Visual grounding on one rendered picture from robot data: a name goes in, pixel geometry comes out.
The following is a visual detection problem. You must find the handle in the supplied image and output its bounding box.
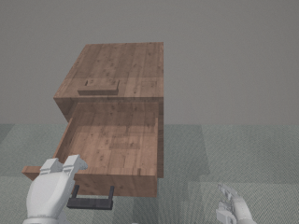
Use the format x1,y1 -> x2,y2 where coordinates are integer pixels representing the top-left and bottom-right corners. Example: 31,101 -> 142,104
78,85 -> 119,96
66,185 -> 115,211

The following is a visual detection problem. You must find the cabinet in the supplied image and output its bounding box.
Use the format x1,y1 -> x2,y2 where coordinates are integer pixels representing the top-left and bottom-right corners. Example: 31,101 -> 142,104
53,42 -> 164,178

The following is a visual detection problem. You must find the robot left hand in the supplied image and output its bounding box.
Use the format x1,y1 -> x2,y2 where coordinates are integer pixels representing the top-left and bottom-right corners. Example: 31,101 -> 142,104
26,154 -> 88,224

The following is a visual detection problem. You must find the drawer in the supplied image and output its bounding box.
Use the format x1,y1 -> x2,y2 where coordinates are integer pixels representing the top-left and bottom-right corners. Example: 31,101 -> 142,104
21,102 -> 159,198

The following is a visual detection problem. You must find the robot right hand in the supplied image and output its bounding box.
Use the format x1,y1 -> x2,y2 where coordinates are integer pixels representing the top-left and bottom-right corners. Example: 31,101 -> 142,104
216,183 -> 253,224

